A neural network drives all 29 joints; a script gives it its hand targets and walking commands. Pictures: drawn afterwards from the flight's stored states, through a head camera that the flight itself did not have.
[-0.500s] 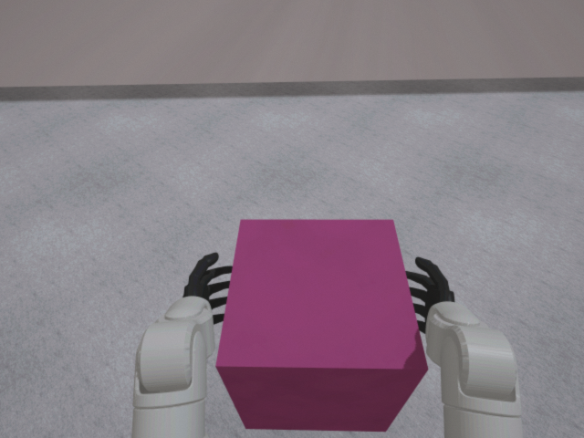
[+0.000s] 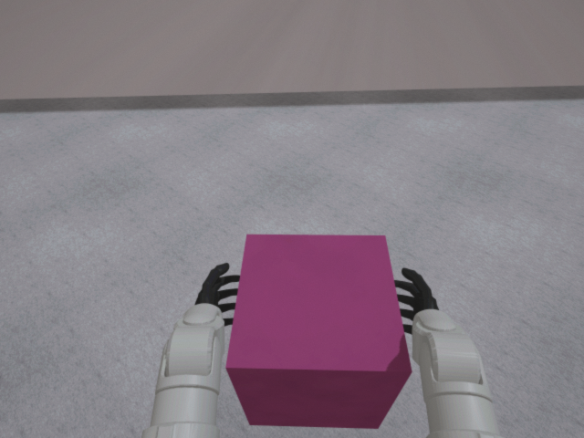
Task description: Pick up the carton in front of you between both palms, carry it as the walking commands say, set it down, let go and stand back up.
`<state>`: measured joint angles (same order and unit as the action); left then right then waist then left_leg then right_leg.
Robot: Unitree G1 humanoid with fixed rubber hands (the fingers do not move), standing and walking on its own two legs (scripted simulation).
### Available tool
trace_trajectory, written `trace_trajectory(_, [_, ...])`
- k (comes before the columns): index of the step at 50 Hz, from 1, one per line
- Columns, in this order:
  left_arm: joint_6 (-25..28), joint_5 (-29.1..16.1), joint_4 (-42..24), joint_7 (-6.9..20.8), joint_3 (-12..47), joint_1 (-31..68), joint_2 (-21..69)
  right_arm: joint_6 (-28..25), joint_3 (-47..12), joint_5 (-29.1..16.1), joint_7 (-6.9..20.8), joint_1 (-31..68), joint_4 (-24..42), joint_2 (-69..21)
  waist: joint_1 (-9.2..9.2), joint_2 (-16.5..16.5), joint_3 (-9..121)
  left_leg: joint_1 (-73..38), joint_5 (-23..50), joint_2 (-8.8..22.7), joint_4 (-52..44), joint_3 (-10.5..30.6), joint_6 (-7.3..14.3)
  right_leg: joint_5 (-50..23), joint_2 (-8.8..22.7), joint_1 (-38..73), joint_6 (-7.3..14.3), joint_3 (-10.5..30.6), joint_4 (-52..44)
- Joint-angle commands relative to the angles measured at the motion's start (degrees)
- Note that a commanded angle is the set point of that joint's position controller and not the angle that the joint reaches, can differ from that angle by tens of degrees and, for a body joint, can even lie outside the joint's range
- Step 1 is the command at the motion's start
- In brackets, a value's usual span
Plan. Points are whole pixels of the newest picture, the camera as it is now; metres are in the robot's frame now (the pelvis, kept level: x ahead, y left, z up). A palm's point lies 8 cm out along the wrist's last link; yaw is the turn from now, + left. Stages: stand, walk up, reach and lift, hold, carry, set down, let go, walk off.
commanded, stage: carry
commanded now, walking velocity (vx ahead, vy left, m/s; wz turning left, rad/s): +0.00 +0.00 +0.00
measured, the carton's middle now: (314, 334) +0.30 +0.00 -0.04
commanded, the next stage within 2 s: hold in 1.32 s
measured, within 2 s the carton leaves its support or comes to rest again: neither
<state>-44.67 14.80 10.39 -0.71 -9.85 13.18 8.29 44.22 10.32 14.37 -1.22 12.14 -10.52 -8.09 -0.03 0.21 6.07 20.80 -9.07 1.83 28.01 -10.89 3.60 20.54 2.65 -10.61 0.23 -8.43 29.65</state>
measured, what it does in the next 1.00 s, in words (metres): stands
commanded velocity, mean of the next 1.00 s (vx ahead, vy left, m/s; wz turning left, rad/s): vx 0.00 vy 0.00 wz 0.00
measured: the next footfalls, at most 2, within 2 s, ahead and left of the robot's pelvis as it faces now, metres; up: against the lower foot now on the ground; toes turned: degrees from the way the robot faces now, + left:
none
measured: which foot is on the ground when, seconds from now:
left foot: down 0.00-1.00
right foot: down 0.00-1.00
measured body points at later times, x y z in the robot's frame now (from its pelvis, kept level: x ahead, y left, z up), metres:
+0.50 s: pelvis +0.00 -0.02 +0.00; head -0.01 -0.03 +0.45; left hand +0.30 +0.13 +0.03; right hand +0.30 -0.17 +0.02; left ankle +0.07 +0.09 -0.73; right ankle -0.05 -0.10 -0.73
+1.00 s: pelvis +0.00 -0.04 +0.00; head -0.01 -0.05 +0.45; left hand +0.31 +0.11 +0.04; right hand +0.31 -0.19 +0.03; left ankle +0.07 +0.09 -0.73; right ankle -0.05 -0.11 -0.73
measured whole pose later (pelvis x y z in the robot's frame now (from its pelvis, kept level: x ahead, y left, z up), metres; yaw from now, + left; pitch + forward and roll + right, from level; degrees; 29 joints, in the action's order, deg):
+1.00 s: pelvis +0.00 -0.04 +0.00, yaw +0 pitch +2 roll +1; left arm -42.0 14.4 10.2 -0.7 -10.6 13.7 8.4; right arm 42.4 10.6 14.5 -1.5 13.2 -10.0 -8.3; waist 0.1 0.6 5.3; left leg 21.8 -9.3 3.8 29.5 -8.9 0.5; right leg 22.1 0.6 -11.3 3.1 -9.3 31.2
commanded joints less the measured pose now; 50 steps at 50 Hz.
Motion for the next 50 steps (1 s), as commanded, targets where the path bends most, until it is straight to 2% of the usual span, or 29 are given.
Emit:
trace_trajectory(1, [6.0,-13.0,-1.1,11.9,28.7,26.3,50.8,-6.4,-29.0,-14.0,13.0,29.5,2.4,-50.7,-0.25,3.4,13.9,-10.4,0.5,7.4,-6.6,10.9,-0.6,-1.7,6.2,-1.9,2.5,6.4,-5.4])
trace_trajectory(5, [6.7,-12.4,3.8,12.7,27.3,26.2,52.5,-7.8,-29.0,-12.7,13.1,30.6,3.1,-49.8,0.05,-2.0,13.9,-10.8,5.2,7.3,-4.5,10.3,0.0,-4.4,6.5,-3.1,2.6,7.0,-5.4])
trace_trajectory(6, [7.7,-12.9,0.9,12.7,28.9,25.8,53.0,-7.5,-29.7,-13.6,13.1,31.8,2.6,-50.4,-0.12,-2.3,12.9,-10.2,4.7,7.5,-3.6,10.1,0.0,-4.6,5.7,-3.1,2.0,7.1,-5.1])
trace_trajectory(7, [7.3,-13.2,-0.4,12.8,29.7,27.7,51.2,-7.4,-27.7,-12.3,13.3,28.3,-1.0,-51.5,0.12,1.5,14.0,-10.9,1.9,7.7,-4.0,11.1,-0.8,-3.2,4.9,-2.7,2.1,6.5,-5.2])
trace_trajectory(10, [5.8,-14.9,-3.2,12.7,32.3,27.0,53.6,-6.1,-31.3,-14.7,13.1,30.3,4.4,-52.3,0.15,0.9,10.8,-7.9,1.0,6.9,-5.3,10.4,-0.8,-3.4,5.4,-3.3,1.4,6.5,-5.4])
trace_trajectory(12, [4.9,-15.0,-4.5,12.2,33.4,23.1,53.0,-5.3,-32.7,-14.9,13.2,27.3,5.7,-49.8,-0.08,2.7,13.2,-9.3,10.2,7.2,-2.1,9.0,-0.3,-9.7,5.9,-1.8,2.0,6.3,-4.4])
trace_trajectory(14, [4.4,-15.7,-4.7,12.4,33.4,23.8,51.9,-4.6,-34.7,-16.4,12.8,28.3,7.8,-51.5,0.52,-2.9,14.1,-10.5,12.8,8.2,-2.5,10.2,-0.5,-9.5,6.4,-2.3,1.5,6.3,-4.1])
trace_trajectory(15, [4.1,-16.3,-4.9,12.6,33.6,22.9,51.9,-3.9,-33.6,-15.6,12.6,24.4,5.9,-49.1,-0.06,0.3,16.5,-12.1,12.6,7.2,-1.5,10.1,-0.2,-7.7,5.4,-0.7,1.2,6.4,-3.2])
trace_trajectory(18, [4.2,-14.6,-4.7,12.4,33.3,21.7,51.2,-3.8,-32.1,-14.6,12.3,24.6,5.4,-48.8,-0.04,1.6,14.8,-10.7,14.6,7.5,-1.0,9.2,0.0,-12.7,6.3,-1.3,1.6,6.0,-3.2])
trace_trajectory(19, [4.2,-13.3,-4.7,12.0,28.9,21.4,48.1,-3.6,-31.8,-14.1,11.8,26.9,7.2,-48.0,0.14,-0.5,14.0,-11.7,12.6,7.8,-0.6,10.0,0.1,-13.3,6.2,-3.9,2.0,7.6,-3.8])
trace_trajectory(20, [4.5,-15.2,-5.0,12.5,31.8,22.2,49.6,-4.3,-32.6,-14.3,11.8,24.7,6.1,-49.4,0.12,-1.3,13.4,-9.7,16.0,7.4,-1.9,10.6,-0.1,-12.3,6.3,-1.6,2.2,5.2,-3.3])
trace_trajectory(21, [5.0,-14.1,-6.2,12.2,32.3,24.8,49.2,-4.7,-30.8,-13.8,12.2,26.7,5.2,-48.8,0.07,0.6,14.0,-10.0,11.8,7.5,-0.3,9.4,0.2,-10.6,5.6,-2.0,0.8,6.7,-4.1])
trace_trajectory(24, [5.2,-16.1,-7.0,12.6,33.3,26.5,52.1,-4.5,-32.5,-15.0,12.7,27.2,6.1,-51.3,-0.05,-2.7,11.6,-8.4,9.2,7.1,-0.3,9.4,-0.7,-16.5,6.8,-1.9,2.3,7.2,-4.9])
trace_trajectory(25, [4.2,-13.9,-1.5,12.3,30.7,22.6,50.1,-4.7,-31.5,-14.1,12.3,27.1,5.7,-48.7,0.32,0.1,14.0,-9.7,9.8,6.1,-0.5,8.7,-0.8,-15.8,6.4,0.1,2.4,6.8,-3.9])
trace_trajectory(27, [5.5,-17.0,-7.6,12.7,33.9,25.6,51.2,-4.6,-33.8,-15.9,12.7,26.0,6.7,-51.5,-0.06,-2.1,15.9,-12.1,13.0,6.7,0.4,8.5,-1.0,-20.4,6.6,-1.1,2.2,6.5,-3.1])
trace_trajectory(30, [4.6,-15.0,-4.8,12.5,32.5,23.3,51.5,-4.1,-32.1,-14.3,12.1,26.0,7.1,-49.5,-0.04,1.5,15.3,-10.5,11.7,6.9,1.5,9.2,-0.5,-15.9,6.3,1.2,1.9,6.8,-4.3])
trace_trajectory(33, [4.3,-12.8,-2.5,12.3,29.1,21.7,49.1,-3.9,-30.3,-13.3,12.6,26.8,3.1,-50.0,0.21,-1.0,13.0,-9.1,12.4,8.4,1.3,10.1,-0.3,-16.2,5.8,-0.3,1.9,6.3,-4.3])
trace_trajectory(35, [4.2,-14.6,-2.2,12.6,30.0,24.1,51.3,-4.3,-30.0,-14.3,13.0,27.6,4.2,-50.0,0.1,1.3,11.6,-8.8,11.9,7.5,0.6,8.8,-0.8,-16.3,6.9,-2.6,2.2,7.3,-4.6])
trace_trajectory(36, [4.8,-15.1,-5.5,12.4,32.4,24.8,52.3,-4.7,-32.7,-15.6,13.1,28.4,6.4,-51.8,0.15,-1.1,11.3,-8.2,11.5,7.5,-0.1,9.7,-0.9,-18.7,6.7,-1.5,2.2,6.8,-4.9])
trace_trajectory(37, [4.3,-13.1,-0.1,12.5,29.3,23.3,51.6,-4.7,-33.0,-15.1,12.5,32.1,7.6,-50.6,0.11,-1.8,9.7,-9.9,11.2,7.2,-0.5,9.2,-0.8,-18.7,7.4,-3.5,2.8,7.9,-6.1])
trace_trajectory(38, [4.7,-14.6,-2.7,12.7,30.1,24.0,52.3,-3.9,-30.5,-12.9,12.7,25.0,2.4,-51.4,0.04,-2.4,13.2,-8.2,10.3,6.8,0.0,9.8,-0.3,-17.0,6.3,0.0,2.5,6.2,-5.3])
trace_trajectory(40, [4.9,-15.4,-3.7,13.2,31.4,24.8,52.5,-4.8,-32.5,-14.7,13.0,27.1,6.2,-52.2,0.08,-1.4,15.5,-10.7,11.8,7.5,-0.3,10.2,-0.7,-14.6,6.5,0.1,2.1,6.6,-3.5])
trace_trajectory(41, [5.2,-16.7,-5.6,13.3,33.6,26.4,53.4,-4.5,-33.1,-15.4,13.1,27.2,6.1,-52.3,-0.23,0.9,16.1,-11.8,12.3,7.4,1.3,10.1,-0.6,-14.7,5.5,0.3,2.1,7.5,-3.3])
trace_trajectory(43, [4.3,-13.9,-2.0,13.1,30.9,25.3,50.7,-4.2,-30.7,-14.1,13.4,27.2,2.5,-52.0,-0.15,0.5,12.4,-8.6,8.7,6.3,0.8,9.3,-0.8,-16.0,6.0,-0.8,2.4,7.4,-5.1])
trace_trajectory(44, [4.4,-14.7,-3.6,13.1,31.3,24.8,52.3,-4.0,-30.7,-14.8,13.3,27.4,4.0,-51.4,-0.15,1.8,9.7,-9.0,9.0,6.8,-0.8,7.9,-2.1,-15.2,7.1,-3.4,2.5,7.3,-4.7])
trace_trajectory(45, [3.8,-12.5,1.1,12.9,28.5,23.3,51.7,-4.6,-30.6,-13.7,13.1,31.3,4.5,-49.9,-0.11,0.3,9.2,-7.9,9.3,7.2,0.1,9.4,-1.3,-14.7,6.6,-1.9,2.3,7.7,-5.4])
trace_trajectory(47, [4.6,-14.5,-2.8,12.9,30.8,25.5,52.4,-4.1,-31.4,-14.3,13.1,28.1,3.4,-52.4,-0.03,0.0,11.2,-8.8,8.2,7.0,-1.1,9.3,-1.4,-11.7,5.3,-3.0,2.4,7.0,-5.4])
trace_trajectory(48, [4.6,-13.2,-1.9,12.6,28.4,24.6,50.4,-3.9,-29.9,-13.2,13.2,28.0,2.0,-51.4,0.0,-4.4,11.6,-8.2,9.1,7.5,-0.6,9.7,-1.0,-13.6,5.6,-2.1,2.1,6.5,-5.4])
trace_trajectory(50, [5.1,-15.1,-3.4,12.5,32.1,24.8,52.6,-4.8,-33.7,-15.1,12.4,28.9,6.5,-52.0,-0.05,-3.5,13.0,-9.2,14.0,6.3,1.5,6.7,-1.8,-25.2,6.9,-0.7,1.9,6.4,-3.2])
